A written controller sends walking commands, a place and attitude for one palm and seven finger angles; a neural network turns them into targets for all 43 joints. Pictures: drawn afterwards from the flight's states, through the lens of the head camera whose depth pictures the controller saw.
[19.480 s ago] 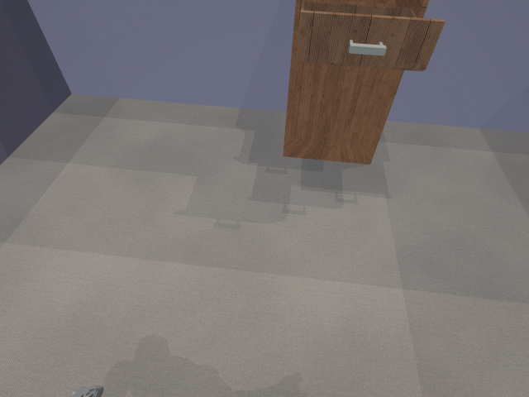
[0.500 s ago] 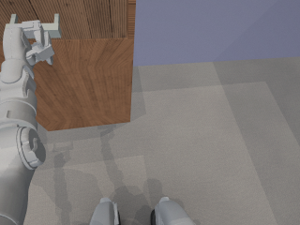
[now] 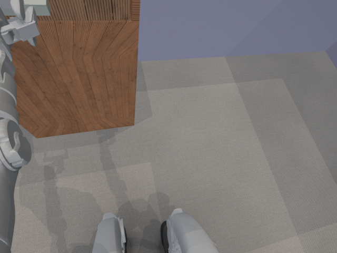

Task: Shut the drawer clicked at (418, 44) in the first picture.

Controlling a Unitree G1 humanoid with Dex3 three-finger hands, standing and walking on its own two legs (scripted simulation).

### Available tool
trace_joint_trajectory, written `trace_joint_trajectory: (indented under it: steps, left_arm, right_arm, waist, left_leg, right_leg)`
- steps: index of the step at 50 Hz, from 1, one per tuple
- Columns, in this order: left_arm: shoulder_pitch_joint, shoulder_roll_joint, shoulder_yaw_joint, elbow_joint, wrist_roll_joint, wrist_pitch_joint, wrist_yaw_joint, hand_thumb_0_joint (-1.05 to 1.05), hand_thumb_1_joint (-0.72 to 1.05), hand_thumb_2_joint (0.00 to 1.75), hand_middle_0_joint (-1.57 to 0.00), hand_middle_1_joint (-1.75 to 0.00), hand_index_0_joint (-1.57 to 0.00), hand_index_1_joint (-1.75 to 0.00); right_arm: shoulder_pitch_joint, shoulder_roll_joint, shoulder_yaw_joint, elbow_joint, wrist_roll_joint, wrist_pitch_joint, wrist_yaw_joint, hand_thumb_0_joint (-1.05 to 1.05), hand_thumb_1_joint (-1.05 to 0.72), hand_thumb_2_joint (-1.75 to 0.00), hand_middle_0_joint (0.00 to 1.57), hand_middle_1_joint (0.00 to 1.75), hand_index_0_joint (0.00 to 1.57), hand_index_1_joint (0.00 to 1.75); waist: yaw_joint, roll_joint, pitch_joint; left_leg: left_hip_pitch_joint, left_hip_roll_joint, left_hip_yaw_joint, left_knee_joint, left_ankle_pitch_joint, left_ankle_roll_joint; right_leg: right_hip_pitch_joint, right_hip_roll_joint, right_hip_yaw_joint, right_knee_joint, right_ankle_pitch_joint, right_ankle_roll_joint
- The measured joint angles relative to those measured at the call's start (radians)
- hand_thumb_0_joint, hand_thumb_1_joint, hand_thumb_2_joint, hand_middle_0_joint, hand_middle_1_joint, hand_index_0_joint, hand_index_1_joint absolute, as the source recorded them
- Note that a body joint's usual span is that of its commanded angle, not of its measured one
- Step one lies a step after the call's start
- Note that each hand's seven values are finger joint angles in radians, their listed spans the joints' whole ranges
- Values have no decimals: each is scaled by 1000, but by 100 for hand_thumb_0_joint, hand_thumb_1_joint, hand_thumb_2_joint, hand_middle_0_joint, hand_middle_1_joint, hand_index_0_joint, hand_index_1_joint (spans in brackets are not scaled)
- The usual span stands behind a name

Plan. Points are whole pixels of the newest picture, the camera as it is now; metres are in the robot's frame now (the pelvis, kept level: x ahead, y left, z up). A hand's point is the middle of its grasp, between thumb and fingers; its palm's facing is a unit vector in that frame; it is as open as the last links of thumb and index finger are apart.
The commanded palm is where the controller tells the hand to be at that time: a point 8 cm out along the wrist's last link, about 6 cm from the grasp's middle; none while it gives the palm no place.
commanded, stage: pull the fist back off the drawer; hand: left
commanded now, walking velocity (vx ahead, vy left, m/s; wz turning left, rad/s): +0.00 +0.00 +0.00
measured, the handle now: out of the picture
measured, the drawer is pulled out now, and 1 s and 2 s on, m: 0.00 0.00 0.00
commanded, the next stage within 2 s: draw the hand back to the body in 0.68 s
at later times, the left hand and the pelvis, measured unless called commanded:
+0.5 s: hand (30, 24) +0.58 +0.20 +0.11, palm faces +0.06 -1.00 -0.01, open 3.1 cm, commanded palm +0.56 +0.22 +0.11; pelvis +0.00 +0.01 +0.00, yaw +0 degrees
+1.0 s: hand (23, 36) +0.53 +0.20 +0.13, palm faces +0.07 -1.00 -0.02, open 3.2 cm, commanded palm +0.47 +0.24 +0.14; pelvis +0.06 +0.00 +0.04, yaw -1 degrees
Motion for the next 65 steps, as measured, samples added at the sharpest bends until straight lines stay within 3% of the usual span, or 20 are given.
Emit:
trace_joint_trajectory:
  steps: [9, 19, 41, 46, 51, 59, 65]
  left_arm:
    - [-15, 15, 14, 4, 14, 12, -11, 3, 60, 92, -140, -160, -140, -160]
    - [-8, -21, 36, -24, 20, 16, -4, 1, 59, 89, -140, -160, -140, -160]
    - [271, -169, 87, -210, -47, -35, 3, 0, 79, 87, -140, -160, -140, -160]
    - [454, -224, 87, -413, -96, -26, -11, 1, 84, 89, -140, -160, -140, -160]
    - [664, -294, 42, -610, -167, 35, -31, 1, 87, 90, -140, -160, -140, -160]
    - [895, -356, -26, -849, -226, 79, -37, 1, 89, 90, -140, -160, -140, -160]
    - [993, -382, -71, -963, -260, 135, -71, 1, 89, 90, -140, -160, -140, -160]
  right_arm:
    - [13, -2, 5, -8, -4, -19, 0, 0, -91, -90, 20, 30, 20, 30]
    - [13, 7, -8, -20, -14, 6, 24, 0, -91, -90, 20, 30, 20, 30]
    - [-20, 16, -52, -57, 12, 98, 46, 0, -91, -90, 20, 30, 20, 30]
    - [-19, 20, -74, -75, 34, 122, 52, 0, -91, -90, 20, 30, 20, 30]
    - [-27, 23, -80, -89, 66, 128, 47, 0, -91, -90, 20, 30, 20, 30]
    - [-118, 12, -88, -106, 85, 84, 21, 0, -91, -90, 20, 30, 20, 30]
    - [-197, -1, -79, -125, 98, 55, 2, 0, -91, -90, 20, 30, 20, 30]
  waist:
    - [-8, 4, 6]
    - [8, 1, 7]
    - [74, -3, -15]
    - [105, 0, -27]
    - [148, 2, -38]
    - [203, 3, -33]
    - [243, 7, -27]
  left_leg:
    - [-11, -2, 7, 3, 4, 9]
    - [-9, -9, 12, 5, 0, 15]
    - [177, 3, 53, -83, -42, 4]
    - [261, 7, 72, -135, -47, -1]
    - [393, 2, 79, -217, -37, -5]
    - [548, -18, 63, -296, -17, -11]
    - [629, -34, 53, -333, 4, -12]
  right_leg:
    - [-11, -2, 7, 0, 8, 8]
    - [-9, -10, 11, 3, 2, 13]
    - [155, 0, 54, -80, -26, 8]
    - [229, 4, 72, -127, -25, 5]
    - [358, 0, 78, -207, -14, 1]
    - [521, -14, 61, -282, -2, -3]
    - [603, -28, 50, -308, 3, -4]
